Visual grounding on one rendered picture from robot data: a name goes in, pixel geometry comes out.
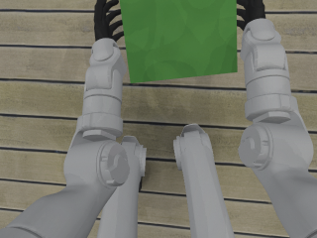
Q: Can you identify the robot left forearm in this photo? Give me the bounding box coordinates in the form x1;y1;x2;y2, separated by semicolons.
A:
63;38;127;169

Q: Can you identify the carton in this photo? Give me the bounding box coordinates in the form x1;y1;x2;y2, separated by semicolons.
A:
119;0;238;83

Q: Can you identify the robot right shin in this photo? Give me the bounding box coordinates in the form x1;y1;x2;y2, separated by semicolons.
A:
180;123;214;159

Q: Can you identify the robot left upper arm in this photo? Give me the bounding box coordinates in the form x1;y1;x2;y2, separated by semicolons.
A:
0;140;130;238

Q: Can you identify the robot right upper arm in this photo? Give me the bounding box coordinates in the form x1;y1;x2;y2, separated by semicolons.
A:
238;122;317;238

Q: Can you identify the robot right forearm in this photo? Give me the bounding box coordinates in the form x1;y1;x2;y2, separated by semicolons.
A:
240;18;314;157

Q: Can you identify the robot left hand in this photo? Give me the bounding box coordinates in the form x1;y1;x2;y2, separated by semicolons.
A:
93;0;125;43

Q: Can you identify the left robot thigh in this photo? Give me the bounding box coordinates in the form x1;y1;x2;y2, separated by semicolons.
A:
96;142;147;238

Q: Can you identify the robot right hand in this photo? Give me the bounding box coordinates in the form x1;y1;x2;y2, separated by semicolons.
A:
236;0;266;31

